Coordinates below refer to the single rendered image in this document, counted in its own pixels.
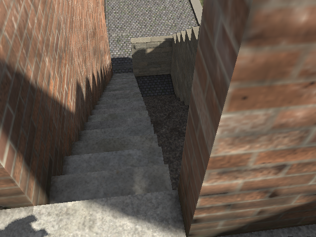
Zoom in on stairs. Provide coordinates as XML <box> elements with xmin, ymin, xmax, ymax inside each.
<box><xmin>48</xmin><ymin>72</ymin><xmax>172</xmax><ymax>204</ymax></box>

